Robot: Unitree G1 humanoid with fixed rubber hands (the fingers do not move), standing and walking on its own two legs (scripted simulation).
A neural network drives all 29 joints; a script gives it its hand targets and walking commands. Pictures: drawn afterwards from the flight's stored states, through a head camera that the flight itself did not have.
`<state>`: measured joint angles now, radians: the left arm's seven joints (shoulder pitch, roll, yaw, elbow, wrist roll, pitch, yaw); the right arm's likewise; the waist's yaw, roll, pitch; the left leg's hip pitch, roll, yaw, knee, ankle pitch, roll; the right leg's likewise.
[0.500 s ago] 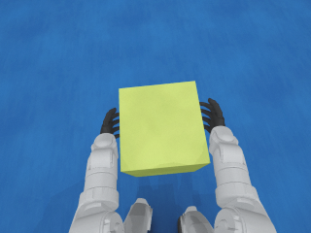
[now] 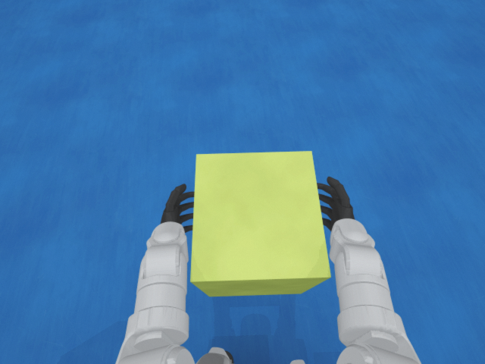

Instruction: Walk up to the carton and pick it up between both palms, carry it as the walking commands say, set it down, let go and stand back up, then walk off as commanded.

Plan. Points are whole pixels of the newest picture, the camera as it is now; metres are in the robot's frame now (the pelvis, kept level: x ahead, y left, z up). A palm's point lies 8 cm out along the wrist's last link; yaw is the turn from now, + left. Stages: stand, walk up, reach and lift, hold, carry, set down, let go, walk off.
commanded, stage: reach and lift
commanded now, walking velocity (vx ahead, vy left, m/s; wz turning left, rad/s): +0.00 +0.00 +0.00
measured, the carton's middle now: (254, 232) +0.37 +0.02 -0.08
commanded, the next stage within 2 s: hold in 1.84 s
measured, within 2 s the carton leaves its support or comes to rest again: neither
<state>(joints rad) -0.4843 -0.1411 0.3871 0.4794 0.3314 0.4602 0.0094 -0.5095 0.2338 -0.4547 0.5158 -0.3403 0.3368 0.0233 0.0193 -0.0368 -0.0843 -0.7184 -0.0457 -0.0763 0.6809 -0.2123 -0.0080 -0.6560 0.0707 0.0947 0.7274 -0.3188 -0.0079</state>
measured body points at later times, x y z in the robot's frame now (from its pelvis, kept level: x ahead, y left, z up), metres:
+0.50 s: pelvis +0.02 +0.00 +0.03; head +0.02 +0.01 +0.48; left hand +0.33 +0.16 +0.04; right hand +0.35 -0.13 +0.05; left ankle +0.06 +0.12 -0.71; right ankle +0.01 -0.11 -0.71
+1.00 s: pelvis +0.01 +0.00 +0.03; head -0.02 +0.02 +0.48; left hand +0.32 +0.15 +0.07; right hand +0.33 -0.14 +0.08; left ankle +0.06 +0.12 -0.71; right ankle +0.01 -0.11 -0.71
